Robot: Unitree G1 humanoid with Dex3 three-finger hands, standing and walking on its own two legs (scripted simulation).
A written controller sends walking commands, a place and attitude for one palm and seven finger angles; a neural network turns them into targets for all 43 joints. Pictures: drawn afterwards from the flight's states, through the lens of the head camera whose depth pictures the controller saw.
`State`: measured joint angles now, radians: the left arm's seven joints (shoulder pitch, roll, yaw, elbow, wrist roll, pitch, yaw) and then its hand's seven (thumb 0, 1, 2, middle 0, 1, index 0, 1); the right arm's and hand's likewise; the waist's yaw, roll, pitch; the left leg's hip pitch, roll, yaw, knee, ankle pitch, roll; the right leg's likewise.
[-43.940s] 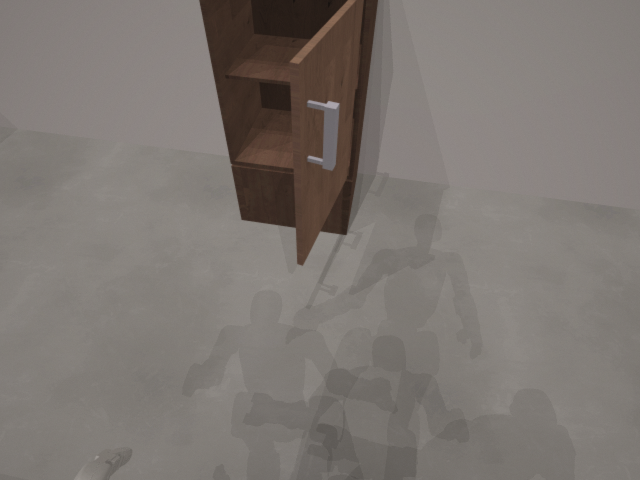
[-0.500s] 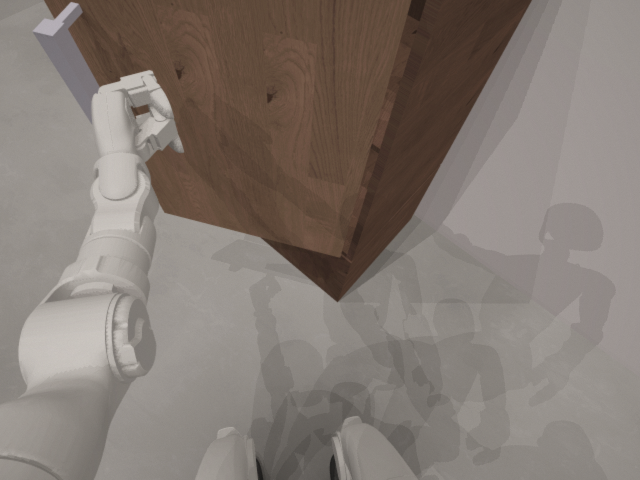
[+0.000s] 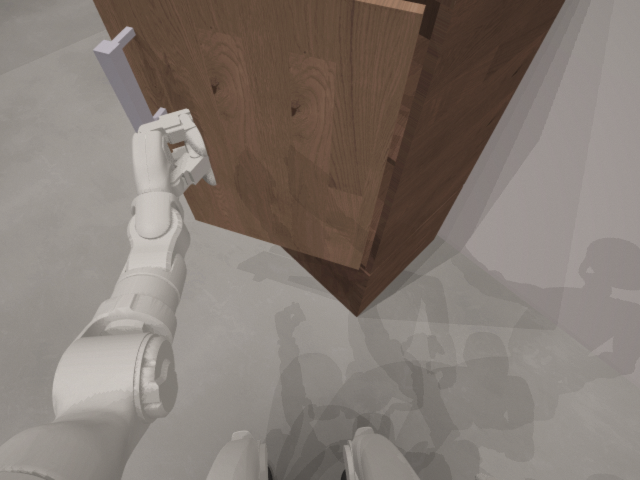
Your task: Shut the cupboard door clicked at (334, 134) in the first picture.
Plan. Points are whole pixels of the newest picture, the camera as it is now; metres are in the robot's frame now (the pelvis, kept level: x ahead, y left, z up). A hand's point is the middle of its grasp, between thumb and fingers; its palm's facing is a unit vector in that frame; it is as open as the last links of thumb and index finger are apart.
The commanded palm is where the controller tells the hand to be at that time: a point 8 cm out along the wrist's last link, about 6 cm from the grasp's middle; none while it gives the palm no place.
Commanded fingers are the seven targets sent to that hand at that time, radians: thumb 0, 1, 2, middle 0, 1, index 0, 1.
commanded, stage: draw the hand back to the body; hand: left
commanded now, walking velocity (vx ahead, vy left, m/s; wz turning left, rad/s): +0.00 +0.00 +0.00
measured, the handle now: (138, 86) +0.67 +0.22 +0.07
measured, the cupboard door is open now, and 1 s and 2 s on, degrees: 27 27 27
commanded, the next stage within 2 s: step back with the hand held close in 1.48 s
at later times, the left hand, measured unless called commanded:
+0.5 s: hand (96, 241) +0.35 +0.18 +0.15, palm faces +0.07 -0.99 -0.14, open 3.1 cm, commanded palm +0.31 +0.24 +0.17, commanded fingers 0.00 0.90 0.90 -1.00 -1.17 -1.00 -1.17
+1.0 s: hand out of the picture +0.24 +0.28 +0.22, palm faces +0.41 -0.83 -0.37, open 5.3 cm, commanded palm +0.19 +0.32 +0.24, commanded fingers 0.00 0.90 0.90 -0.31 -0.42 -0.31 -0.42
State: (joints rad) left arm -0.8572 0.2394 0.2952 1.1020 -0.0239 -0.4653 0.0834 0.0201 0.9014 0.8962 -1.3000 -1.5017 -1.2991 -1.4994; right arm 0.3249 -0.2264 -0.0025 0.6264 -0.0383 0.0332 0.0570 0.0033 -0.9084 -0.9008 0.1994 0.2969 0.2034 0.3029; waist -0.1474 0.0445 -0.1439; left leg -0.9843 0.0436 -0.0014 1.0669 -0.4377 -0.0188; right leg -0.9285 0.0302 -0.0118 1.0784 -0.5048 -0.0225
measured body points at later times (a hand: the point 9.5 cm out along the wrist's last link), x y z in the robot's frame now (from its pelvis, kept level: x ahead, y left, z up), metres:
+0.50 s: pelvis +0.01 +0.01 +0.06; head +0.02 +0.00 +0.51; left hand +0.34 +0.23 +0.16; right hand +0.17 -0.24 -0.04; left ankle +0.03 +0.13 -0.66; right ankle +0.00 -0.11 -0.66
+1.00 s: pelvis +0.04 +0.02 +0.08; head +0.02 +0.00 +0.53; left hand +0.21 +0.32 +0.24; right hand +0.23 -0.17 -0.01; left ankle +0.03 +0.13 -0.66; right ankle +0.00 -0.11 -0.66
